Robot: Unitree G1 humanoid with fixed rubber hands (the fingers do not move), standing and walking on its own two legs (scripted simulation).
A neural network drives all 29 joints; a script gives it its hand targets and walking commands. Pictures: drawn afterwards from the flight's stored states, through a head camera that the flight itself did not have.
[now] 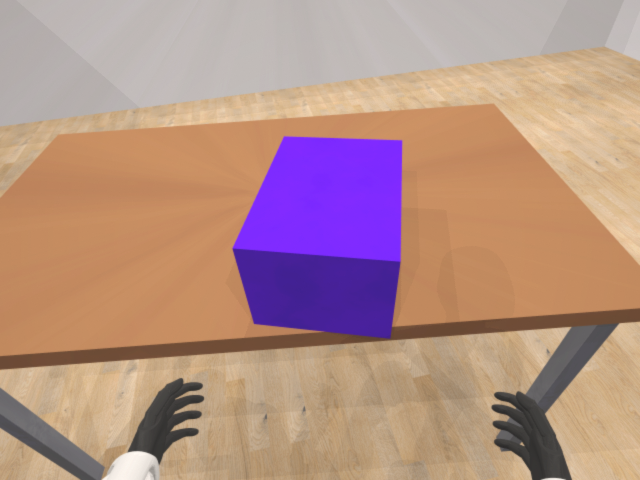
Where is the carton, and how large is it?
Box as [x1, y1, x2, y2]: [232, 136, 401, 338]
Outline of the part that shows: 284,136 232,248 254,323 389,338 400,261 401,140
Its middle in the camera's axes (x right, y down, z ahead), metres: +0.02 -0.02 +0.66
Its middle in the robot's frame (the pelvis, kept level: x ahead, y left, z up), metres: +0.52 +0.03 +0.04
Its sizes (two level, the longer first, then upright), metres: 0.304 0.219 0.172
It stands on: a table, 0.73 m high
